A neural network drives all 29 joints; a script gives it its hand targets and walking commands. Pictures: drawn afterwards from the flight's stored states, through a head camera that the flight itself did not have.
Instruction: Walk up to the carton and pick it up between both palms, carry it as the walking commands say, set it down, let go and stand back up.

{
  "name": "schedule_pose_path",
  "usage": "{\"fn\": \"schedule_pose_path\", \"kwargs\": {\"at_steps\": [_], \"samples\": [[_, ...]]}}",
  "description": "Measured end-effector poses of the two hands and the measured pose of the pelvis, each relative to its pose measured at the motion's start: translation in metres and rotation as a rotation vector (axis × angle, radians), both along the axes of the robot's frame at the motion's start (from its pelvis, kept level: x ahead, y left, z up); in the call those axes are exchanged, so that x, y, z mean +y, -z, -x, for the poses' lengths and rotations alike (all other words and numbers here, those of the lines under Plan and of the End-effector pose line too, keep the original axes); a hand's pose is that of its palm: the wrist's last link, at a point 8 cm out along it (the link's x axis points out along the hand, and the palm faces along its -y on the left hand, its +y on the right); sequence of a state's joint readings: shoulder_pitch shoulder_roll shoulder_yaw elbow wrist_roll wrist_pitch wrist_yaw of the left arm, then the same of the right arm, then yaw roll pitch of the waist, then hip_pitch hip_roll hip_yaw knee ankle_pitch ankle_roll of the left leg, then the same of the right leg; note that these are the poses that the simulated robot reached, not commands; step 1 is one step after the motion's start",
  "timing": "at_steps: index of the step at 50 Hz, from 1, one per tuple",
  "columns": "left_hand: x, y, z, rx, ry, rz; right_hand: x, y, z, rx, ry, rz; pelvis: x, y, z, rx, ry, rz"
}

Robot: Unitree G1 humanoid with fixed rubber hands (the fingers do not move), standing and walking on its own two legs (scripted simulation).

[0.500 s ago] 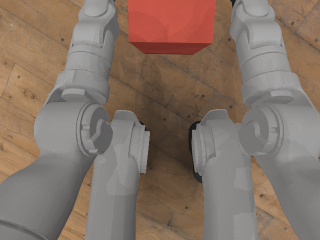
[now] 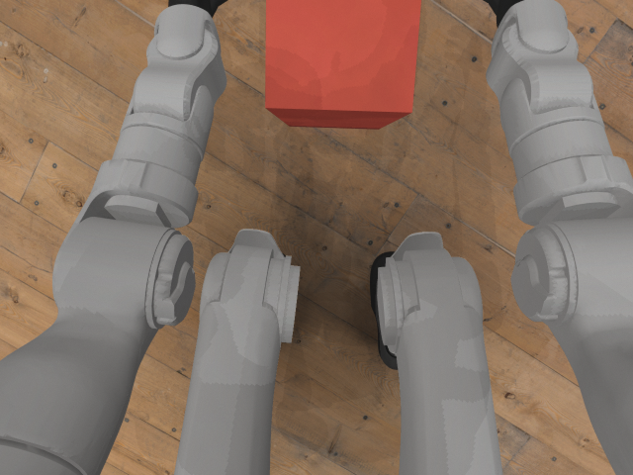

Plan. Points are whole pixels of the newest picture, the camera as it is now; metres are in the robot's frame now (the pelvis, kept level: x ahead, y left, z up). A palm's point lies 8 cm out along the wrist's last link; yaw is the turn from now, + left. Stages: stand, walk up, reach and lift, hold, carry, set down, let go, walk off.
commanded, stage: set down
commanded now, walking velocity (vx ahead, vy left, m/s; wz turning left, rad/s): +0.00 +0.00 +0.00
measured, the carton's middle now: (340, 17) +0.57 +0.00 -0.27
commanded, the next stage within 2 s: let go in 1.14 s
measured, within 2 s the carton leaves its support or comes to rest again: neither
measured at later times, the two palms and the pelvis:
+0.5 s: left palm out of the picture +0.53 +0.14 +0.01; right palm out of the picture +0.54 -0.17 +0.01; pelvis +0.01 +0.00 +0.12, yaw +0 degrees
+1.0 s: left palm out of the picture +0.53 +0.14 +0.16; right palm out of the picture +0.54 -0.17 +0.16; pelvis +0.03 +0.00 +0.26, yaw -1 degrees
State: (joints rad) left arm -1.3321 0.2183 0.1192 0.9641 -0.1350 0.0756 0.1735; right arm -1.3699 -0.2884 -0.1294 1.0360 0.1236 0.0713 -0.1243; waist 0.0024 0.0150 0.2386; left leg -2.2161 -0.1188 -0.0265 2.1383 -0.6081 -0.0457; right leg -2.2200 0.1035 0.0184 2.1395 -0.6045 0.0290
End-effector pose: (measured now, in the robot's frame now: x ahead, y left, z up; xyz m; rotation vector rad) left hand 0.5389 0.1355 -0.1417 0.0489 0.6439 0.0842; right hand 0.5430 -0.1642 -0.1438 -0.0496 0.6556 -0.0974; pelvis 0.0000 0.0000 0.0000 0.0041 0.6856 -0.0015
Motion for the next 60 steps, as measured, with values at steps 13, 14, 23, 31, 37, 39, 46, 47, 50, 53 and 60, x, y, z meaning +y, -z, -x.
{"fn": "schedule_pose_path", "kwargs": {"at_steps": [13,14,23,31,37,39,46,47,50,53,60], "samples": [[-0.001,-0.084,0.003,-0.003,-0.021,-0.014,0.0,-0.086,0.006,-0.008,0.027,0.002,0.0,-0.064,-0.004,0.071,0.002,0.002],[-0.001,-0.09,0.003,-0.004,-0.022,-0.014,0.0,-0.092,0.006,-0.01,0.029,0.002,0.0,-0.069,-0.004,0.075,0.002,0.002],[0.001,-0.14,0.005,-0.013,-0.026,-0.022,-0.001,-0.143,0.004,-0.024,0.033,0.004,0.0,-0.114,-0.01,0.1,0.003,0.002],[0.005,-0.188,0.007,-0.018,-0.031,-0.029,-0.003,-0.191,0.005,-0.03,0.033,0.011,-0.001,-0.159,-0.016,0.104,0.003,0.003],[0.007,-0.227,0.007,-0.025,-0.032,-0.03,-0.004,-0.23,0.005,-0.035,0.032,0.012,-0.001,-0.194,-0.022,0.1,0.003,0.005],[0.007,-0.24,0.007,-0.027,-0.033,-0.03,-0.004,-0.242,0.005,-0.037,0.031,0.012,-0.001,-0.206,-0.024,0.096,0.003,0.005],[0.007,-0.282,0.009,-0.032,-0.034,-0.029,-0.004,-0.283,0.007,-0.042,0.024,0.012,0.0,-0.244,-0.03,0.078,0.006,0.004],[0.007,-0.288,0.009,-0.032,-0.035,-0.028,-0.004,-0.288,0.007,-0.042,0.024,0.012,0.0,-0.249,-0.031,0.074,0.006,0.004],[0.007,-0.303,0.009,-0.03,-0.038,-0.026,-0.004,-0.303,0.008,-0.04,0.022,0.013,0.0,-0.264,-0.034,0.063,0.009,0.003],[0.007,-0.314,0.008,-0.02,-0.034,-0.027,-0.004,-0.313,0.008,-0.028,0.02,0.015,0.001,-0.275,-0.037,0.057,0.012,0.003],[0.006,-0.318,0.011,0.009,-0.021,-0.043,-0.004,-0.319,0.012,0.002,0.009,0.028,0.001,-0.292,-0.044,0.062,0.015,0.005]]}}
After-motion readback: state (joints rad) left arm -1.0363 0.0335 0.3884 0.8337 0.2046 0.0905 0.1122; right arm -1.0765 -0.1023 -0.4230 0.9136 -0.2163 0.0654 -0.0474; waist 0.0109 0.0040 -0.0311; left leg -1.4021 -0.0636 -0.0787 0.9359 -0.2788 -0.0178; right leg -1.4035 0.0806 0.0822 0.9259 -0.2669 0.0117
